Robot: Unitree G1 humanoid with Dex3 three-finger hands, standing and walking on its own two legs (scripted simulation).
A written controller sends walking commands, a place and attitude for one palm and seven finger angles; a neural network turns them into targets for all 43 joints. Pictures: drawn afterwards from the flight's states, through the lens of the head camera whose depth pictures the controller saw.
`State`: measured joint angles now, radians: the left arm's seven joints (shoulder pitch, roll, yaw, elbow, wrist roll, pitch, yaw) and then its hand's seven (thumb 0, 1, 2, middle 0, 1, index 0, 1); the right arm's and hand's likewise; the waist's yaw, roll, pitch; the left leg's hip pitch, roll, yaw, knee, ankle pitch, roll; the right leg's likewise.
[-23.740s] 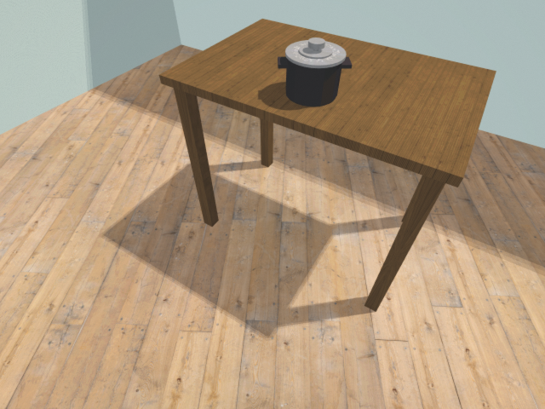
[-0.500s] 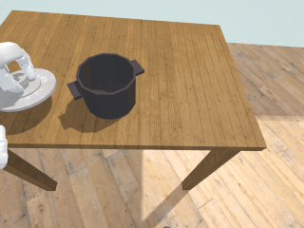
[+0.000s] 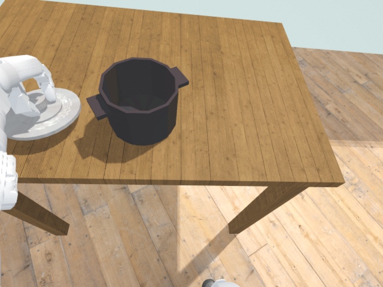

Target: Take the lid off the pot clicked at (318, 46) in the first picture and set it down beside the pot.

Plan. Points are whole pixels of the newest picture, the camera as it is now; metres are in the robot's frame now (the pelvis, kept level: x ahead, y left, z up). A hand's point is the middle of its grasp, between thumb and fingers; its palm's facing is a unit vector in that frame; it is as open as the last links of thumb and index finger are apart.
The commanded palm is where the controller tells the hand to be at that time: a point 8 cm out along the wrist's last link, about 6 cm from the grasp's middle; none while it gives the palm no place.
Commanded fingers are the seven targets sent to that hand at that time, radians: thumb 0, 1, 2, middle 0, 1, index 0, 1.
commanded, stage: lower the lid onto the table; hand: left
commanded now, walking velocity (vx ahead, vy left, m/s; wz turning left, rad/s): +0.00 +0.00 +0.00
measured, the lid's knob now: (34, 101) +0.50 +0.30 +0.05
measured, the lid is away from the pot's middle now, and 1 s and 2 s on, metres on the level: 0.22 0.23 0.23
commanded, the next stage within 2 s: open the fingers wide in 0.26 s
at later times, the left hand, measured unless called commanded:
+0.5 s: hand (27, 105) +0.47 +0.30 +0.07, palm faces -0.48 -0.09 -0.87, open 7.3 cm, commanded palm +0.50 +0.29 +0.13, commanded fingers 0.00 0.63 0.71 -0.75 -1.06 -0.74 -1.07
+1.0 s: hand (24, 110) +0.46 +0.30 +0.07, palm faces -0.48 -0.09 -0.87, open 8.0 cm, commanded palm +0.51 +0.29 +0.13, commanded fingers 0.00 0.18 0.56 -0.40 -0.97 -0.40 -0.97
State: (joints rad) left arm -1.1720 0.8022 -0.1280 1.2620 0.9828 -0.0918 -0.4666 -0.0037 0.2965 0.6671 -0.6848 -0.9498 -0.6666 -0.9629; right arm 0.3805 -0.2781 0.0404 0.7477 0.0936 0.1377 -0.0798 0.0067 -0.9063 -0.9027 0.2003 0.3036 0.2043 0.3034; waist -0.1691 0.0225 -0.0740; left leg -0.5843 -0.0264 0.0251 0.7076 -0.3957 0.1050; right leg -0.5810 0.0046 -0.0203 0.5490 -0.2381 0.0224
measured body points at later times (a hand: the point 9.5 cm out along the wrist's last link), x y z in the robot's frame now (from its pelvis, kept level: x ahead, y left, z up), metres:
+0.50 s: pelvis +0.00 +0.00 -0.01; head +0.10 +0.02 +0.43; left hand +0.50 +0.30 +0.12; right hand -0.03 -0.27 -0.12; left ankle -0.04 +0.04 -0.72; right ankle +0.01 -0.17 -0.72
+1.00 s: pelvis -0.01 -0.01 -0.01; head +0.10 +0.02 +0.43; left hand +0.48 +0.30 +0.12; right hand +0.00 -0.29 -0.12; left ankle -0.04 +0.04 -0.72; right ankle +0.01 -0.17 -0.72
